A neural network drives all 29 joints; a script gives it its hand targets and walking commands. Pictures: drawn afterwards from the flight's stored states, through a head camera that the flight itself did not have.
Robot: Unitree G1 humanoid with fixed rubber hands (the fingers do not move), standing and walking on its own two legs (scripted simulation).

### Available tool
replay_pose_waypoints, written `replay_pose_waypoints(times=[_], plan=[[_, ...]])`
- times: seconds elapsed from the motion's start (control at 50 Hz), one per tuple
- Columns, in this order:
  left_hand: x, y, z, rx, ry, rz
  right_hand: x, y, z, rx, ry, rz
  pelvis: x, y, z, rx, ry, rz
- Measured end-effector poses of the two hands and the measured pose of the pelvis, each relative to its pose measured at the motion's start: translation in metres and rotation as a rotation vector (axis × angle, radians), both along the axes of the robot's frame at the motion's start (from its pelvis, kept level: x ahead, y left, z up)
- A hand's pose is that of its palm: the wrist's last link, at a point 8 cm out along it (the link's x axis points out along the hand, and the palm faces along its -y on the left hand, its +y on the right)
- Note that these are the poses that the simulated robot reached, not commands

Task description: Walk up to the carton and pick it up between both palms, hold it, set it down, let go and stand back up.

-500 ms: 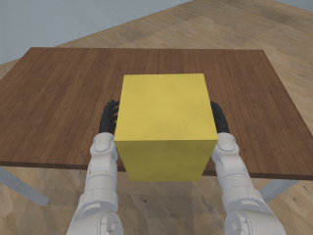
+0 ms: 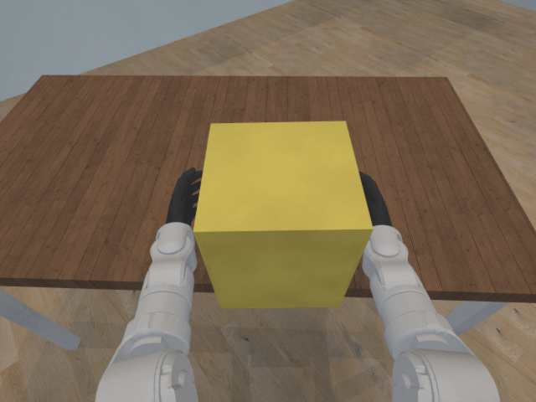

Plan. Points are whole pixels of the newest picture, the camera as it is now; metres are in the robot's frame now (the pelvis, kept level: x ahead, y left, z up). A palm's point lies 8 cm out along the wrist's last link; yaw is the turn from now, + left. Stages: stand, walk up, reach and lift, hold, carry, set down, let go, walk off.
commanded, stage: set down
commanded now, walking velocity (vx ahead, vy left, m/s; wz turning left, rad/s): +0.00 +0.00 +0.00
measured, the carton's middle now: (279, 221) +0.40 +0.00 +0.03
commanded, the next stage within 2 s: none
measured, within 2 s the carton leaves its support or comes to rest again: neither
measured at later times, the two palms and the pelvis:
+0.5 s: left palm (154, 219) +0.38 +0.19 +0.06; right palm (399, 216) +0.38 -0.19 +0.05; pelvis -0.01 +0.00 +0.00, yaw -1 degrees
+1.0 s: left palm (114, 177) +0.37 +0.22 +0.16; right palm (420, 171) +0.39 -0.19 +0.15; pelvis -0.04 -0.01 +0.00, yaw -2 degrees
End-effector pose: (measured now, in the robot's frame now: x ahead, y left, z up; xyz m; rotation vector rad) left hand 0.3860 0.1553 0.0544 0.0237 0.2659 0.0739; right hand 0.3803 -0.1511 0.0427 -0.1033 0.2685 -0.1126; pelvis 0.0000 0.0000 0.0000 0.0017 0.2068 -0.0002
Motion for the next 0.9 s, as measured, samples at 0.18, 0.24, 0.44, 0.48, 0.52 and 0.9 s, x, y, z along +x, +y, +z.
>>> replay_pose_waypoints(times=[0.18,0.24,0.44,0.48,0.52,0.9], plan=[[0.008,0.014,0.0,0.005,0.057,0.061,0.003,-0.002,-0.007,0.05,0.067,-0.026,-0.003,0.001,-0.001,-0.004,0.008,-0.028],[0.008,0.021,0.005,0.005,0.054,0.074,0.007,-0.008,0.0,0.04,0.052,-0.027,-0.001,0.002,-0.001,-0.005,0.007,-0.025],[-0.002,0.038,0.007,-0.003,0.061,0.051,0.004,-0.031,0.011,0.026,0.058,-0.024,-0.006,0.001,-0.002,-0.008,-0.037,-0.02],[-0.004,0.039,0.006,-0.006,0.069,0.048,0.002,-0.034,0.011,0.036,0.07,-0.027,-0.008,0.0,-0.003,-0.009,-0.034,-0.022],[-0.004,0.04,0.009,-0.009,0.068,0.048,0.0,-0.037,0.013,0.047,0.071,-0.028,-0.01,0.0,-0.003,-0.009,-0.025,-0.024],[-0.004,0.049,0.105,0.001,0.055,0.06,0.007,-0.036,0.1,0.053,0.078,-0.021,-0.03,-0.004,-0.003,-0.007,-0.109,-0.039]])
